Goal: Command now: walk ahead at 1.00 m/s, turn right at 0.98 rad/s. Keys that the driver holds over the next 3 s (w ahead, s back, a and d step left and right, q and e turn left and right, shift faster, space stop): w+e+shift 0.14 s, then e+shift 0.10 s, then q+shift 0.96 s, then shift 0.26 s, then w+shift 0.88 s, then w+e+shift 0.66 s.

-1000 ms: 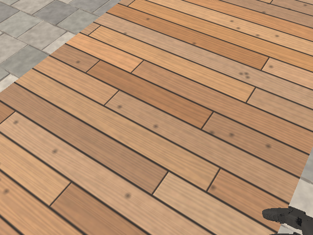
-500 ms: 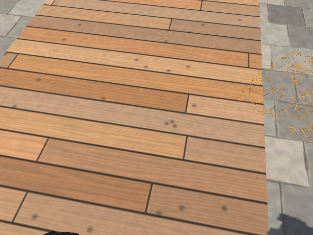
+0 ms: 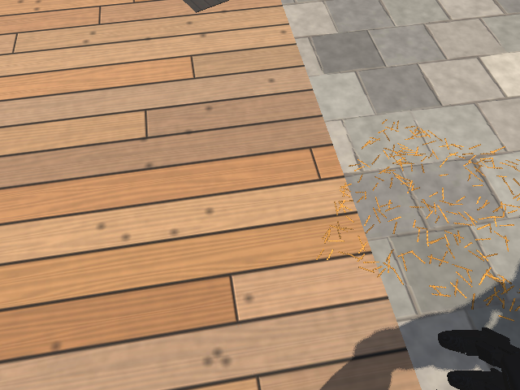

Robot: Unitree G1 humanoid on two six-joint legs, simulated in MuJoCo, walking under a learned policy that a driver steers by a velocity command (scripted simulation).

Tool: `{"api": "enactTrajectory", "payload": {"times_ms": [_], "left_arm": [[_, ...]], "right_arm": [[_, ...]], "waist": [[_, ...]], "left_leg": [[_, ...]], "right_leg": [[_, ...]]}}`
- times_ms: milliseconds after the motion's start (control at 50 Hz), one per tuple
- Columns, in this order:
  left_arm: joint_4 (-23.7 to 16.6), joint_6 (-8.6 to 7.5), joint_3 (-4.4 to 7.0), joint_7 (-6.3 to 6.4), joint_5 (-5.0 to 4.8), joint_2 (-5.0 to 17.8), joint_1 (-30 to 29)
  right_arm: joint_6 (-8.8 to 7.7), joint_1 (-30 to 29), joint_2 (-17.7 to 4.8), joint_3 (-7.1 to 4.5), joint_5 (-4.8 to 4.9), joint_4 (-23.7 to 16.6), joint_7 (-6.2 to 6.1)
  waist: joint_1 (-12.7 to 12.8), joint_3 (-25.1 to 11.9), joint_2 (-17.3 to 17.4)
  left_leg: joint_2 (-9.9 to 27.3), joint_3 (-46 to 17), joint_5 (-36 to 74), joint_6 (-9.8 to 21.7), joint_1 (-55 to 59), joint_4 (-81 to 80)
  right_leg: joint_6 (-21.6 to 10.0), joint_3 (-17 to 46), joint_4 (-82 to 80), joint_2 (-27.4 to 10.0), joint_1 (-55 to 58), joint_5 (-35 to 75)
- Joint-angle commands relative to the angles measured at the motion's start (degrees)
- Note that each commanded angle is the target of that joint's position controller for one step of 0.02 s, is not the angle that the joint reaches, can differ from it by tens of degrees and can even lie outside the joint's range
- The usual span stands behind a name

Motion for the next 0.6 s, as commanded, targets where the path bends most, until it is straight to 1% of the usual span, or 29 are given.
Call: {"api": "enactTrajectory", "payload": {"times_ms": [20,40,60,80,100,120,140,160,180,200,220,240,260,280,300,320,340,360,380,400,420,440,460,480,500,520,560,600], "left_arm": [[-8.4,-0.28,-1.5,0.06,0.92,2.9,-5.8],[-8.4,0.29,-1.42,-0.72,1.66,3.1,-8.2],[-9.2,0.89,-1.47,-1.66,2.29,2.2,-10.9],[-10.4,1.67,-1.9,-2.54,2.61,0.6,-11.3],[-11.5,2.43,-2.5,-3.06,2.59,-1.0,-12.9],[-12.9,3.01,-2.98,-3.43,2.53,-2.2,-14.4],[-14.1,3.36,-3.34,-3.71,2.53,-2.4,-16.0],[-15.0,3.56,-3.46,-3.72,2.49,-2.5,-18.1],[-17.0,3.54,-3.86,-3.8,2.5,-2.8,-18.6],[-17.6,3.41,-4.0,-3.82,2.52,-2.4,-20.4],[-18.2,3.19,-4.34,-4.14,2.68,-2.7,-22.1],[-18.1,3.03,-4.47,-4.7,2.71,-2.7,-23.6],[-17.7,2.66,-4.75,-5.31,2.9,-3.2,-24.1],[-17.7,0.85,-3.33,-4.43,-2.47,-1.8,-21.0],[-17.4,0.23,-2.92,-4.29,-2.17,0.0,-18.9],[-16.4,0.16,-1.84,-3.9,-0.94,2.1,-14.8],[-14.1,0.43,-0.72,-3.0,-0.04,3.6,-8.0],[-12.1,0.9,-0.13,-1.65,1.02,5.1,-3.4],[-12.0,0.83,-0.8,-0.11,3.02,9.5,-4.8],[-14.7,0.42,-1.75,-0.22,4.84,6.0,-3.6],[-14.4,0.55,-1.5,-0.8,3.71,4.8,-5.5],[-13.2,0.02,-1.7,-1.23,1.36,3.7,-9.9],[-12.6,-0.46,-2.35,-1.12,0.42,1.4,-13.2],[-12.1,-0.69,-2.65,-1.12,0.66,0.0,-15.8],[-12.0,-0.65,-2.53,-1.11,1.5,-0.2,-17.4],[-11.7,-0.75,-2.3,-0.9,1.97,-0.1,-18.7],[-11.0,-0.74,-2.03,0.1,2.37,0.0,-20.6],[-10.3,-0.27,-1.7,1.47,2.25,0.1,-21.0]], "right_arm": [[0.8,14.9,-10.2,-5.33,-0.14,0.9,-0.46],[0.97,14.2,-7.5,-4.71,-0.06,2.1,-0.2],[0.9,16.0,-6.5,-4.37,-0.11,3.9,-0.21],[0.44,17.8,-5.3,-3.96,0.15,6.0,-0.18],[-0.15,19.4,-4.0,-3.66,0.83,7.9,0.3],[-0.77,20.3,-3.5,-3.54,1.53,9.1,0.79],[-1.25,20.2,-3.5,-3.56,1.84,9.6,1.16],[-1.48,19.2,-2.6,-3.34,2.06,10.1,1.24],[-2.1,17.4,-4.6,-3.52,1.97,9.5,1.29],[-2.35,15.9,-4.4,-3.52,2.1,9.8,1.27],[-2.57,15.2,-4.9,-3.57,2.33,10.0,1.22],[-2.6,15.4,-5.8,-3.79,2.55,10.1,1.01],[-2.68,17.6,-6.6,-3.86,2.54,10.7,0.69],[-2.56,15.6,-16.0,-6.52,4.6,7.9,-1.0],[-2.4,15.8,-17.8,-6.99,5.46,8.0,-1.91],[-1.99,16.7,-17.4,-6.9,5.74,8.5,-2.2],[-1.48,16.3,-15.8,-6.33,5.82,8.6,-1.98],[-1.27,16.0,-13.4,-5.49,6.03,8.5,-1.59],[-1.1,23.3,-4.2,-3.01,1.88,7.4,-0.45],[-1.44,32.2,-7.0,-2.6,5.39,10.6,0.57],[-0.84,26.8,-12.2,-4.18,6.91,10.4,0.58],[-0.19,22.5,-11.4,-4.39,6.89,8.6,0.2],[0.78,20.7,-9.7,-4.31,6.06,9.5,-0.66],[2.17,22.0,-9.3,-4.69,5.72,10.2,-1.1],[3.51,23.1,-9.1,-5.03,5.48,10.3,-1.25],[4.48,23.6,-7.8,-5.23,5.37,9.9,-1.48],[5.54,22.0,-6.2,-5.53,5.15,8.1,-1.94],[5.99,19.1,-5.3,-5.55,4.74,6.3,-1.94]], "waist": [[-9.9,-13.3,11.4],[-9.5,-8.5,5.2],[-9.4,-5.8,3.7],[-8.2,-4.2,5.9],[-7.8,-2.6,6.4],[-7.1,-1.7,6.5],[-6.6,-1.0,6.1],[-6.0,0.8,4.7],[-4.1,1.9,6.8],[-3.5,3.7,5.8],[-3.4,4.7,5.2],[-3.9,4.7,3.8],[-4.7,4.4,3.4],[-3.7,0.7,8.1],[-1.3,-2.6,8.5],[0.9,-5.6,8.3],[4.5,-8.6,6.7],[6.9,-9.6,2.6],[-1.2,-16.8,-16.2],[0.4,-35.9,-11.5],[1.2,-32.1,-3.2],[-2.0,-21.6,0.8],[-4.3,-15.6,4.0],[-6.8,-11.7,2.8],[-8.3,-10.0,0.7],[-9.3,-9.2,-0.9],[-9.9,-7.7,-2.5],[-9.5,-7.7,-2.6]], "left_leg": [[21.7,-38.3,-41.4,9.7,42.0,-21.0],[19.1,-28.4,-29.2,9.1,35.5,-20.4],[16.6,-20.6,-20.4,8.0,31.6,-20.8],[15.8,-15.7,-15.3,7.6,29.0,-21.3],[15.2,-11.8,-10.8,7.0,27.8,-22.2],[15.2,-8.4,-6.4,6.4,27.1,-23.0],[15.1,-4.8,-1.9,6.2,26.1,-24.0],[12.8,1.4,8.6,5.2,24.1,-24.6],[14.3,4.1,19.9,5.9,21.7,-24.2],[12.6,8.4,27.8,5.5,20.3,-24.2],[10.6,12.2,29.7,4.8,18.5,-24.3],[9.1,14.9,31.4,4.2,18.0,-24.2],[8.2,15.4,36.7,4.3,17.9,-22.9],[7.9,13.1,46.2,4.1,20.0,-18.8],[9.9,11.9,54.2,4.5,22.0,-15.2],[11.3,10.6,56.8,5.2,22.9,-9.4],[11.1,10.2,54.5,5.2,22.6,-0.6],[6.8,11.0,35.4,3.4,16.8,14.7],[-1.4,8.3,-34.5,1.6,0.3,41.8],[-4.2,-11.9,-35.6,2.8,-2.5,51.4],[-2.2,-11.3,-30.7,1.7,-1.9,50.3],[0.6,-8.0,-26.2,0.7,-5.6,43.7],[3.1,-5.9,-23.0,-0.6,-5.1,40.4],[4.2,-4.9,-21.0,-1.7,-1.7,39.1],[4.6,-4.0,-19.2,-2.6,2.3,39.1],[4.7,-2.8,-18.2,-3.3,3.9,38.9],[5.2,-1.9,-15.4,-4.1,1.9,36.8],[6.4,-1.4,-9.8,-4.2,-1.0,31.8]], "right_leg": [[0.5,-6.8,24.9,-7.6,-39.5,9.4],[1.1,-7.8,22.4,-9.6,-38.3,11.9],[1.3,-8.0,21.0,-11.2,-37.4,12.1],[1.7,-8.0,20.4,-12.4,-37.3,12.2],[1.8,-8.3,20.4,-13.7,-38.5,12.6],[1.8,-8.6,20.1,-14.4,-40.1,13.5],[1.9,-9.3,19.5,-14.8,-41.0,15.3],[2.2,-10.9,18.0,-13.9,-40.4,17.5],[2.7,-11.6,13.3,-14.4,-39.1,19.8],[3.2,-13.4,7.5,-13.8,-37.6,21.7],[3.2,-15.8,-0.8,-12.7,-33.6,25.1],[2.9,-19.4,-7.7,-10.9,-28.9,28.7],[2.4,-21.3,-13.2,-8.5,-23.7,30.5],[3.1,-18.9,-14.1,-7.0,-17.9,29.6],[2.4,-17.8,-16.3,-5.4,-13.3,27.9],[0.8,-16.2,-18.5,-4.6,-7.0,28.3],[-1.6,-13.6,-24.2,-5.5,1.1,35.1],[-3.5,-9.7,-31.5,-8.9,10.4,47.2],[-7.7,2.5,-17.5,-24.3,28.3,94.0],[-18.4,17.2,-18.0,-36.8,34.8,94.6],[-18.0,12.7,-24.2,-33.5,26.1,82.0],[-15.0,7.7,-28.1,-30.3,17.2,68.1],[-12.2,4.8,-31.0,-28.0,9.0,60.3],[-11.1,1.1,-33.9,-26.5,0.9,57.8],[-10.3,-2.2,-36.8,-25.8,-5.8,55.4],[-10.2,-5.3,-38.6,-25.4,-10.1,54.0],[-9.6,-10.5,-40.8,-24.9,-12.8,51.3],[-8.5,-14.3,-41.3,-24.6,-10.8,46.5]]}}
